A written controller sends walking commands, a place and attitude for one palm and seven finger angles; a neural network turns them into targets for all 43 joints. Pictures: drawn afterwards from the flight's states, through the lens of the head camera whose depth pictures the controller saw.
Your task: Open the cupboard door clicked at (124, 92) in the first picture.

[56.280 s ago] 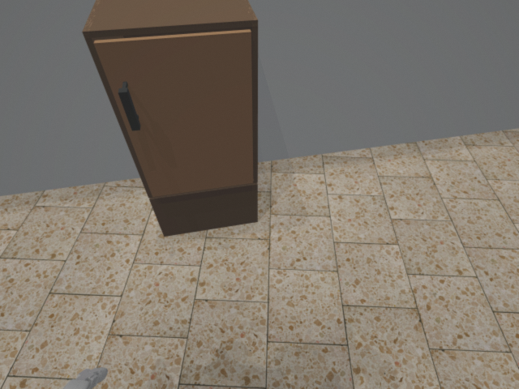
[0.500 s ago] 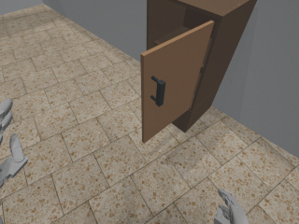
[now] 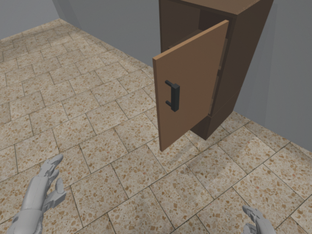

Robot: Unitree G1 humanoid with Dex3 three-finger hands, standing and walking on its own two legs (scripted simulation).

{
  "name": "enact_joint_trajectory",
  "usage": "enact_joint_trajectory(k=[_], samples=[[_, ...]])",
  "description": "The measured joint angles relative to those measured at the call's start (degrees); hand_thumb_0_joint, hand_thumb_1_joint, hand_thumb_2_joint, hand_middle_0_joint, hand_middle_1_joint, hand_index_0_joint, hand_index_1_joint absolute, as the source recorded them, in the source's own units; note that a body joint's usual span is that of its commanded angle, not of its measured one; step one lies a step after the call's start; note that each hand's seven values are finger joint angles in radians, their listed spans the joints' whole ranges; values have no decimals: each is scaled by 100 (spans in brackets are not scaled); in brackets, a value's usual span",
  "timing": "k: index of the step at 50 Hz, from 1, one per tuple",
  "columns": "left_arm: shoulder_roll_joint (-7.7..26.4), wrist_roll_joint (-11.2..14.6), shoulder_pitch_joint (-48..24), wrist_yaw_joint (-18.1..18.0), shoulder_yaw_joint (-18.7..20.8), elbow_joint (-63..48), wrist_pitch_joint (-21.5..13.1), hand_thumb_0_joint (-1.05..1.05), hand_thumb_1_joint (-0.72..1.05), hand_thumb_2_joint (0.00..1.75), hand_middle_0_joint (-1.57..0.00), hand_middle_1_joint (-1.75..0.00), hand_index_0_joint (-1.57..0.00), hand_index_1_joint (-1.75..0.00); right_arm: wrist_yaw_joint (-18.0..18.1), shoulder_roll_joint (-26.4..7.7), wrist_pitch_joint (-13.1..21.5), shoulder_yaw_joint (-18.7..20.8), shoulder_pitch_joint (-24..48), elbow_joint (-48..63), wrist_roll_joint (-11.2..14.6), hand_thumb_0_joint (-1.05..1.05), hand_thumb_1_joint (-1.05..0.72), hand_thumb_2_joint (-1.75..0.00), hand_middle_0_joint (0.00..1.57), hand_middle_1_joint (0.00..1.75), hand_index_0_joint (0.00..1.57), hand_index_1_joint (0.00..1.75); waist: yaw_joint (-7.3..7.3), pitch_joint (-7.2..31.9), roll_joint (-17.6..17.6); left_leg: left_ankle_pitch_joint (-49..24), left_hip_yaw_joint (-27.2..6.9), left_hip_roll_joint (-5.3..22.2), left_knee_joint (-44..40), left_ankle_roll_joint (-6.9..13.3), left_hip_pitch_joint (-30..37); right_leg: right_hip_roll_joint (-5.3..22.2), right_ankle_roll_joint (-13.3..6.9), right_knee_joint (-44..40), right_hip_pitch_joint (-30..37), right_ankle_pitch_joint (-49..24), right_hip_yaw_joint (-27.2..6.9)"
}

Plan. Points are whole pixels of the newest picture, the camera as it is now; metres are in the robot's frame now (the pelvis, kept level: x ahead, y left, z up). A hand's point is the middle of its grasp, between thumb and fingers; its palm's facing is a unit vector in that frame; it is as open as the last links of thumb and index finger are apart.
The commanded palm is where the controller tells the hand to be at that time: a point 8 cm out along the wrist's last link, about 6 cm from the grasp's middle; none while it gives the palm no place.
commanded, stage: let the arm hang, fingers relaxed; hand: left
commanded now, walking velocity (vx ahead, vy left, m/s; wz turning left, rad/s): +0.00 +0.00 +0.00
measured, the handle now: (171, 95) +0.62 -0.01 -0.04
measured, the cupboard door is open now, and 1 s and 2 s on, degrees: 85 85 85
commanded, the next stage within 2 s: look to check the result in 0.98 s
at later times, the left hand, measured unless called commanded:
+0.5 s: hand out of the picture -0.03 +0.16 -0.16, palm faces +0.02 -0.97 -0.23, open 7.3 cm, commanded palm none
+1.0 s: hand out of the picture +0.00 +0.14 -0.17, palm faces +0.03 -0.99 -0.16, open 7.3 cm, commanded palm none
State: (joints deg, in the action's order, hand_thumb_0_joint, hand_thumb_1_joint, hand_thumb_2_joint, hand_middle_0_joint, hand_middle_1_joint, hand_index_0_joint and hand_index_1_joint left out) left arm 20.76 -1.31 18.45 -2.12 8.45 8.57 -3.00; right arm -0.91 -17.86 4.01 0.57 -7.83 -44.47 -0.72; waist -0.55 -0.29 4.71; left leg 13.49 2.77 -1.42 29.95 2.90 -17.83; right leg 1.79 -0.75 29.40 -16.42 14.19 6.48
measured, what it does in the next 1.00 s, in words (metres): stands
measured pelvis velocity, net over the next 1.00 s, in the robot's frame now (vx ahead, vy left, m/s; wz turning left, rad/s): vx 0.01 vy -0.02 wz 0.00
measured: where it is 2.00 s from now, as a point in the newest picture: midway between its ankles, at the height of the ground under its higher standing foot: outside the picture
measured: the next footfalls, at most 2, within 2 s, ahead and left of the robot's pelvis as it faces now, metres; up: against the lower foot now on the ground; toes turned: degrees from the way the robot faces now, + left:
none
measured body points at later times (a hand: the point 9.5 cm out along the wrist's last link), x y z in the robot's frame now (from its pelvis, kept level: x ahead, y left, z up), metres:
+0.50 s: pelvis +0.00 -0.02 +0.01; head +0.02 -0.03 +0.46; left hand -0.03 +0.21 -0.15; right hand -0.02 -0.23 -0.16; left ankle +0.02 +0.09 -0.74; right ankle +0.01 -0.11 -0.74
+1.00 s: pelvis +0.01 -0.02 +0.01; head +0.02 -0.02 +0.46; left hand +0.00 +0.19 -0.15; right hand -0.01 -0.22 -0.16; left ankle +0.02 +0.09 -0.74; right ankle +0.01 -0.11 -0.74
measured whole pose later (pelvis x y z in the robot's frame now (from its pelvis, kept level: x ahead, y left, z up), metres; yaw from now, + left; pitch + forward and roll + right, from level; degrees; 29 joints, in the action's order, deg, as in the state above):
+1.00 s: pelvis +0.01 -0.02 +0.01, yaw +0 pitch -2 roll +0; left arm 6.6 -0.5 16.5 -2.1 0.3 65.3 -0.4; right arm 1.9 -6.5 -0.4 -0.6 -17.0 -65.8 -1.4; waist 0.3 -3.2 0.0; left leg 11.5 2.4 -0.5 23.6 1.2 -10.5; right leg 0.4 -2.2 24.0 -9.6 12.9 6.7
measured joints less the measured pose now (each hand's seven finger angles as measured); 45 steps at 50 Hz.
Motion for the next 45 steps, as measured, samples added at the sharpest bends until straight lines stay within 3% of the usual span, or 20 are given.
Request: enact_joint_trajectory(k=[4,9,12,16,26,35,45], samples=[[-469,-68,-307,178,-622,2226,472,1,91,90,-20,-29,-20,-30,-17,48,-205,-50,73,-342,-67,1,-91,-90,20,30,20,30,163,-110,-127,23,73,-31,46,-13,38,46,-20,255,-80,117,-77],[-1019,0,-261,144,-942,3803,588,1,92,89,-20,-29,-20,-30,18,388,-427,-169,-261,-824,-105,0,-91,-90,20,30,20,30,189,-333,-644,-64,17,7,-117,-111,226,-1,-103,165,89,100,-24],[-958,33,-266,56,-827,4337,512,0,99,89,-21,-30,-21,-30,63,586,-524,-208,-505,-1177,-100,0,-91,-90,20,30,20,30,97,-425,-782,-137,-90,71,-225,-174,292,-81,-162,-68,241,-5,84],[-955,53,-174,95,-844,4894,443,0,98,89,-21,-30,-21,-30,130,716,-600,-173,-721,-1535,-93,0,-91,-90,20,30,20,30,51,-469,-659,-188,-163,126,-316,-207,364,-155,-193,-338,410,-133,157],[-1140,78,-37,47,-828,5607,368,1,93,89,-20,-29,-20,-30,195,987,-557,-151,-896,-1950,-72,0,-91,-90,19,30,20,30,98,-410,-297,-253,-83,118,-523,-192,574,-155,-180,-473,556,-187,75],[-1344,86,-212,9,-826,5631,286,1,91,89,-20,-29,-20,-30,219,1203,-490,-172,-942,-2121,-76,0,-91,-90,20,30,20,30,112,-284,-371,-233,-49,115,-572,-197,666,-153,-178,-463,610,-147,38],[-1381,80,-233,-5,-814,5657,262,2,93,89,-20,-29,-20,-30,268,1193,-447,-133,-940,-2147,-74,0,-91,-90,19,30,20,30,102,-257,-490,-204,-41,111,-606,-192,722,-154,-164,-508,668,-129,27]])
